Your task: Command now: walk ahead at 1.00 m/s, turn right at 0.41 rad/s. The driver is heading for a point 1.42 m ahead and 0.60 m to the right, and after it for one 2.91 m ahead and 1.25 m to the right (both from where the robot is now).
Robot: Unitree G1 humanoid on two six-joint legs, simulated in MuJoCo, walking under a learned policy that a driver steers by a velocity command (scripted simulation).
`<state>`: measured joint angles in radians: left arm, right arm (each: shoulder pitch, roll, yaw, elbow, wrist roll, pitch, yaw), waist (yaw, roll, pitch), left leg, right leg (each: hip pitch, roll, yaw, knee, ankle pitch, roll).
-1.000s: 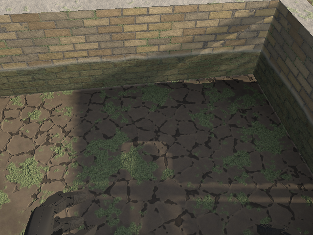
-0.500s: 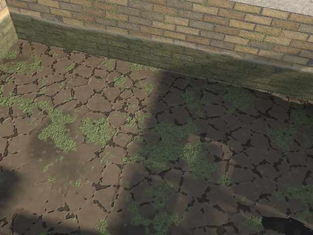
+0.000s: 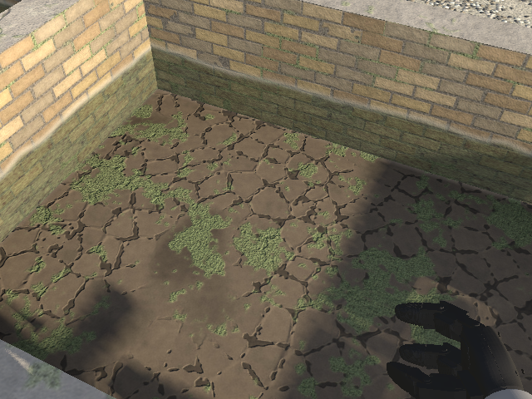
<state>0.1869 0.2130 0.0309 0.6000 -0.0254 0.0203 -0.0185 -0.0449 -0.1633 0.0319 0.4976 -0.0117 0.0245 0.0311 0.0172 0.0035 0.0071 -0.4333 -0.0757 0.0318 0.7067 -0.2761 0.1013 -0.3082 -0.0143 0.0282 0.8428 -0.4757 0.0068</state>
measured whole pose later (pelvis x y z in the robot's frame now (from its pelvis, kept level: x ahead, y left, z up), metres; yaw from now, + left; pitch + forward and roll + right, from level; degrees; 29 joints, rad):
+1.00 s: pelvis +0.03 +0.00 +0.02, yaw -19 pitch +1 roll +0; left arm 0.14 0.15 -0.03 0.65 0.02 0.07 0.01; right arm 0.19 -0.19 0.01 0.66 -0.01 0.03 -0.02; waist -0.01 0.01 0.01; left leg -0.25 0.00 0.14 0.50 -0.26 0.05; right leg -0.18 0.06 0.09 0.50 -0.32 -0.03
